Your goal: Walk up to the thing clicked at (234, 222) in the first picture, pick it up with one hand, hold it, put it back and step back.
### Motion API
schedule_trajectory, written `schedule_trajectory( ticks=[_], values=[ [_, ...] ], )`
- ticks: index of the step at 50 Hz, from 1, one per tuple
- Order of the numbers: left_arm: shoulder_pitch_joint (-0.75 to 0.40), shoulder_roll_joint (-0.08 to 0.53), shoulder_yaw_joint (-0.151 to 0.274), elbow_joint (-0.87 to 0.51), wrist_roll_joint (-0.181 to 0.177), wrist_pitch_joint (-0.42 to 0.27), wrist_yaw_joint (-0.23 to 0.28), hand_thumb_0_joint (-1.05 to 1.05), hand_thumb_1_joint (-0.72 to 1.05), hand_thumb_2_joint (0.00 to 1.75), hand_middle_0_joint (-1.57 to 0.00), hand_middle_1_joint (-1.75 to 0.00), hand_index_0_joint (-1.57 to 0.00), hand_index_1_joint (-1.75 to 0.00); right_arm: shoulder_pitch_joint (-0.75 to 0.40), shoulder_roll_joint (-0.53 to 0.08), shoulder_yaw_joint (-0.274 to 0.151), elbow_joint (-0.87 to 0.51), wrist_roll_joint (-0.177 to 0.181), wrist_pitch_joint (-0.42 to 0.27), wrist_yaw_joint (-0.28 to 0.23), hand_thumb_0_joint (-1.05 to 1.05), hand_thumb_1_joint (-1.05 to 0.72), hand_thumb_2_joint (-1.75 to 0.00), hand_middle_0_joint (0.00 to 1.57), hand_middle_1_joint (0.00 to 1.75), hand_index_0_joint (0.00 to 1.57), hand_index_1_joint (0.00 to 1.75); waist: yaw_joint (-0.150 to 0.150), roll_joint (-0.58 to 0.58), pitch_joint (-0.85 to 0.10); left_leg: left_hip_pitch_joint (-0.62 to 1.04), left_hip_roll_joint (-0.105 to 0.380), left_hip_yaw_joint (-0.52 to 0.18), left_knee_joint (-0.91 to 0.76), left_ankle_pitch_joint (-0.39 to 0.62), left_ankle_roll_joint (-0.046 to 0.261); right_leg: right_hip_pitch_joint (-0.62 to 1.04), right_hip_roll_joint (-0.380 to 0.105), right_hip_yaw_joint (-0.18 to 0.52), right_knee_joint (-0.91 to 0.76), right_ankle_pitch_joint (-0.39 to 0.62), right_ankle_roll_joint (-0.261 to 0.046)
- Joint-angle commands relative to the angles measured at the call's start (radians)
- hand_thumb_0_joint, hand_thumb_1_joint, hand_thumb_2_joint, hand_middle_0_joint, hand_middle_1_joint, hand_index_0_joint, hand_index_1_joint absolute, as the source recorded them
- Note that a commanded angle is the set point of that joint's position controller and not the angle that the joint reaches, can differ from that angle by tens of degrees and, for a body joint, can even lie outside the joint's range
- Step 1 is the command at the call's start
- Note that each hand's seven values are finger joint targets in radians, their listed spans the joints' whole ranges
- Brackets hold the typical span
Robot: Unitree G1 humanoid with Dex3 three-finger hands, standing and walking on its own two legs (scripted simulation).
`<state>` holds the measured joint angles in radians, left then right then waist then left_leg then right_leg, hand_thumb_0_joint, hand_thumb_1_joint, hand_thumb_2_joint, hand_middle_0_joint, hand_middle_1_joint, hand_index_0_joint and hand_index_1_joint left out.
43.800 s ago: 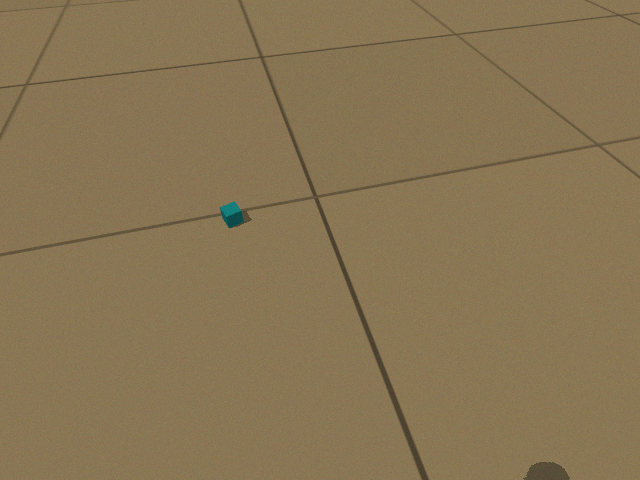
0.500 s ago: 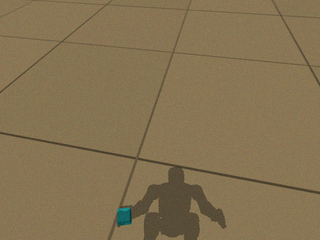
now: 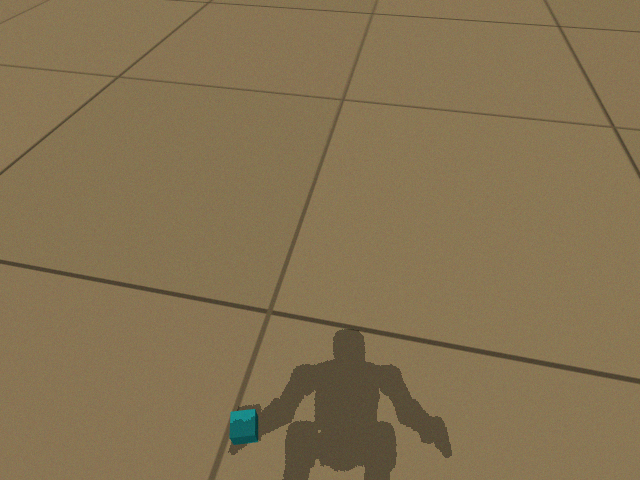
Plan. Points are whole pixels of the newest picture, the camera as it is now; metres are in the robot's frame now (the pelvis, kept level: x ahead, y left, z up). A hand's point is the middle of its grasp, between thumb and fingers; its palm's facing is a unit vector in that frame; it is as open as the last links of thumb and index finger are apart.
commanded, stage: stand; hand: left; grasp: from above
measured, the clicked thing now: (244, 426) +0.40 +0.25 -0.75
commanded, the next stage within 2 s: step back in 0.18 s
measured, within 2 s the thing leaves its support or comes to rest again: neither
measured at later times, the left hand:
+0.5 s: hand out of the picture +0.09 +0.30 -0.18, palm faces -0.05 -0.93 -0.37, open 7.4 cm
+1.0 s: hand out of the picture -0.01 +0.31 -0.17, palm faces -0.11 -0.91 -0.40, open 7.4 cm
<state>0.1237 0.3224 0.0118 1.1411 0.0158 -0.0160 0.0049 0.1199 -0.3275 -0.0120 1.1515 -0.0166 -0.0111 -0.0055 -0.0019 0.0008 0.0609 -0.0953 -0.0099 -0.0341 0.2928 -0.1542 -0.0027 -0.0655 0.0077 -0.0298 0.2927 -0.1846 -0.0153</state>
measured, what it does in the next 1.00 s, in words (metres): walks backwards: left foot, then right foot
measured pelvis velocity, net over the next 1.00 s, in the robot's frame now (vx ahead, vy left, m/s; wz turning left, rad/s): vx -0.13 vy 0.06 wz -0.07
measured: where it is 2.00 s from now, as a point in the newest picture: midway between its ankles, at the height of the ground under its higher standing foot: outside the picture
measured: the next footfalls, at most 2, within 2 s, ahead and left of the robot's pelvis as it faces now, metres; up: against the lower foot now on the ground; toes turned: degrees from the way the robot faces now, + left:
left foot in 0.50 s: -0.04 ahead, +0.16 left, +0.00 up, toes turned -3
right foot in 0.92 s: -0.09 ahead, -0.05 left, +0.00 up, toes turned -1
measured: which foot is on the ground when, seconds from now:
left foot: down 0.00-0.30, up 0.32-0.48, down 0.50-0.96, up 0.98-1.00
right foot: down 0.00-0.52, up 0.54-0.90, down 0.92-1.00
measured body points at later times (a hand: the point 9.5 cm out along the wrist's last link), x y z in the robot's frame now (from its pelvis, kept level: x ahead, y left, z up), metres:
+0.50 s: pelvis -0.05 +0.04 -0.02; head +0.02 +0.06 +0.42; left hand +0.09 +0.35 -0.15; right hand +0.02 -0.30 -0.13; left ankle -0.07 +0.16 -0.75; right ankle -0.01 -0.11 -0.75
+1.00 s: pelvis -0.13 +0.06 -0.03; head -0.07 +0.04 +0.42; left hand +0.00 +0.36 -0.14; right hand -0.05 -0.26 -0.16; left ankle -0.09 +0.16 -0.73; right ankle -0.13 -0.05 -0.75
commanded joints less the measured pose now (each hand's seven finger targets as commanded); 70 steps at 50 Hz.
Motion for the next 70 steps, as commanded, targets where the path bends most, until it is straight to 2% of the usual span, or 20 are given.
schedule_trajectory(
  ticks=[1,8,12,17,22,24,25,26,27,40,46,48,49,53,60,64,65,66,68,70],
  values=[
    [-0.045,0.215,0.039,-0.068,-0.005,-0.021,0.014,0.00,0.90,0.90,-0.20,-0.30,-0.20,-0.30,-0.037,-0.204,-0.032,-0.063,0.004,-0.025,-0.014,0.00,-0.90,-0.90,0.20,0.30,0.20,0.30,0.002,0.014,-0.107,0.029,0.133,-0.090,-0.025,0.179,0.025,0.011,-0.140,0.115,-0.032,0.158,-0.012],
    [-0.036,0.211,0.033,-0.064,-0.007,-0.019,0.014,0.00,0.90,0.90,-0.20,-0.30,-0.20,-0.30,-0.025,-0.206,-0.027,-0.057,0.004,-0.023,-0.014,0.00,-0.90,-0.90,0.20,0.30,0.20,0.30,0.002,0.000,-0.062,0.010,0.133,-0.092,-0.034,0.142,0.025,-0.012,-0.136,0.117,-0.039,0.129,-0.010],
    [-0.018,0.302,0.096,-0.125,-0.026,-0.002,0.023,0.00,0.90,0.90,-0.20,-0.30,-0.20,-0.30,-0.045,-0.238,-0.050,-0.133,0.030,0.012,-0.005,0.00,-0.90,-0.90,0.20,0.30,0.20,0.30,-0.005,-0.057,-0.038,-0.089,0.048,-0.037,0.250,0.229,0.042,-0.062,-0.188,0.178,0.053,0.447,-0.085],
    [-0.115,0.322,0.114,-0.239,0.010,0.013,0.024,0.00,0.90,0.90,-0.20,-0.30,-0.20,-0.30,0.043,-0.242,-0.076,-0.182,0.011,0.051,0.004,0.00,-0.90,-0.90,0.20,0.30,0.20,0.30,-0.027,-0.164,-0.094,-0.166,-0.019,-0.058,0.642,-0.383,0.044,-0.169,-0.391,0.307,0.063,0.437,-0.263],
    [-0.141,0.293,0.098,-0.295,0.017,0.032,0.025,0.00,0.90,0.90,-0.20,-0.30,-0.20,-0.30,0.073,-0.231,-0.084,-0.218,0.017,0.038,0.009,0.00,-0.90,-0.90,0.20,0.30,0.20,0.30,-0.028,-0.133,-0.128,-0.181,-0.001,-0.015,0.346,-0.200,0.033,-0.076,-0.255,0.184,0.243,0.423,-0.157],
    [-0.125,0.272,0.093,-0.308,-0.005,0.051,0.018,0.00,0.90,0.90,-0.20,-0.30,-0.20,-0.30,0.073,-0.239,-0.090,-0.221,-0.002,0.021,0.000,0.00,-0.90,-0.90,0.20,0.30,0.20,0.30,-0.033,-0.013,-0.115,-0.114,0.045,-0.042,0.091,0.214,0.029,-0.102,-0.145,0.103,0.366,0.294,-0.078],
    [-0.123,0.247,0.091,-0.321,-0.018,0.056,0.017,0.00,0.90,0.90,-0.20,-0.30,-0.20,-0.30,0.062,-0.297,-0.105,-0.227,-0.015,0.016,-0.003,0.00,-0.90,-0.90,0.20,0.30,0.20,0.30,-0.021,0.122,-0.115,-0.047,0.161,-0.205,0.088,0.470,0.073,-0.208,-0.018,0.067,0.500,0.134,-0.032],
    [-0.123,0.211,0.085,-0.331,-0.018,0.061,0.023,0.00,0.90,0.90,-0.20,-0.30,-0.20,-0.30,0.075,-0.331,-0.113,-0.235,-0.023,0.012,-0.006,0.00,-0.90,-0.90,0.20,0.30,0.20,0.30,-0.024,0.199,-0.109,0.067,0.257,-0.329,0.105,0.671,0.138,-0.392,0.098,0.096,0.600,-0.366,-0.018],
    [-0.082,0.220,0.086,-0.324,-0.008,0.068,0.030,0.00,0.90,0.90,-0.20,-0.30,-0.20,-0.30,0.076,-0.349,-0.114,-0.241,-0.016,0.011,-0.010,0.00,-0.90,-0.90,0.20,0.30,0.20,0.30,-0.019,0.128,-0.132,0.055,0.307,-0.295,0.154,0.754,0.204,-0.386,0.091,0.163,0.721,-0.459,-0.012],
    [-0.056,0.230,0.108,-0.358,0.000,0.051,0.022,0.00,0.90,0.90,-0.20,-0.30,-0.20,-0.30,0.086,-0.296,-0.104,-0.317,0.000,0.015,-0.046,0.00,-0.90,-0.90,0.20,0.30,0.20,0.30,-0.055,0.121,-0.109,0.147,0.264,-0.217,0.231,0.587,0.234,-0.393,0.037,0.140,0.546,-0.312,0.024],
    [0.087,0.249,0.124,-0.309,0.017,0.027,0.013,0.00,0.90,0.90,-0.20,-0.30,-0.20,-0.30,-0.027,-0.280,-0.092,-0.351,0.019,0.024,-0.028,0.00,-0.90,-0.90,0.20,0.30,0.20,0.30,0.017,0.015,-0.170,-0.167,0.166,-0.142,0.341,0.192,0.120,-0.018,-0.036,0.169,0.167,0.155,-0.049],
    [0.023,0.369,0.145,-0.352,0.010,0.029,0.009,0.00,0.90,0.90,-0.20,-0.30,-0.20,-0.30,-0.036,-0.226,-0.079,-0.360,0.026,0.031,-0.031,0.00,-0.90,-0.90,0.20,0.30,0.20,0.30,0.034,-0.277,-0.104,-0.311,-0.086,0.008,0.646,-0.354,0.016,-0.122,-0.351,0.523,0.059,0.326,-0.282],
    [-0.022,0.382,0.147,-0.390,0.018,0.024,0.010,0.00,0.90,0.90,-0.20,-0.30,-0.20,-0.30,-0.019,-0.254,-0.091,-0.345,0.018,0.039,-0.036,0.00,-0.90,-0.90,0.20,0.30,0.20,0.30,0.033,-0.273,-0.059,-0.256,-0.083,-0.071,0.843,-0.506,0.000,-0.267,-0.419,0.610,0.045,0.344,-0.346],
    [-0.076,0.261,0.128,-0.416,0.008,0.030,0.022,0.00,0.90,0.90,-0.20,-0.30,-0.20,-0.30,0.058,-0.247,-0.078,-0.299,0.025,0.034,-0.027,0.00,-0.90,-0.90,0.20,0.30,0.20,0.30,-0.013,-0.119,-0.048,-0.345,-0.129,-0.123,0.900,-0.372,-0.005,-0.149,-0.213,0.285,0.117,0.403,-0.207],
    [0.043,0.268,0.129,-0.444,0.021,0.043,0.025,0.00,0.90,0.90,-0.20,-0.30,-0.20,-0.30,0.048,-0.225,-0.065,-0.345,0.016,0.019,-0.036,0.00,-0.90,-0.90,0.20,0.30,0.20,0.30,0.045,-0.202,-0.148,-0.339,-0.036,-0.033,0.513,-0.394,-0.026,0.095,-0.219,0.268,0.204,0.491,-0.203],
    [-0.009,0.286,0.122,-0.466,0.003,0.068,0.011,0.00,0.90,0.90,-0.20,-0.30,-0.20,-0.30,0.147,-0.230,-0.088,-0.299,-0.005,0.014,-0.027,0.00,-0.90,-0.90,0.20,0.30,0.20,0.30,-0.016,-0.178,-0.154,-0.097,-0.025,0.049,0.099,-0.060,0.004,-0.069,-0.174,0.239,0.294,0.288,-0.129],
    [0.002,0.262,0.112,-0.469,-0.001,0.074,0.007,0.00,0.90,0.90,-0.20,-0.30,-0.20,-0.30,0.139,-0.259,-0.100,-0.303,-0.017,0.011,-0.026,0.00,-0.90,-0.90,0.20,0.30,0.20,0.30,-0.014,-0.098,-0.130,-0.040,0.033,-0.053,0.075,-0.017,0.022,-0.201,-0.130,0.231,0.321,0.127,-0.080],
    [0.019,0.220,0.104,-0.479,-0.004,0.073,0.005,0.00,0.90,0.90,-0.20,-0.30,-0.20,-0.30,0.115,-0.356,-0.122,-0.316,-0.034,0.009,-0.024,0.00,-0.90,-0.90,0.20,0.30,0.20,0.30,-0.018,0.146,-0.131,0.036,0.258,-0.349,0.032,0.071,0.100,-0.408,0.021,0.166,0.494,-0.166,-0.029],
    [-0.059,0.272,0.136,-0.474,0.018,0.072,0.029,0.00,0.90,0.90,-0.20,-0.30,-0.20,-0.30,0.010,-0.441,-0.134,-0.355,-0.022,0.008,-0.017,0.00,-0.90,-0.90,0.20,0.30,0.20,0.30,-0.054,0.250,-0.025,-0.321,0.464,-0.535,-0.044,0.059,0.310,-0.338,0.091,0.230,0.880,-0.470,0.008],
    [0.005,0.265,0.140,-0.428,0.006,0.074,0.020,0.00,0.90,0.90,-0.20,-0.30,-0.20,-0.30,-0.066,-0.343,-0.104,-0.370,-0.030,-0.001,-0.022,0.00,-0.90,-0.90,0.20,0.30,0.20,0.30,0.014,0.137,-0.013,-0.268,0.324,-0.302,0.024,0.185,0.243,-0.371,0.112,0.265,1.000,-0.353,-0.001]
  ],
)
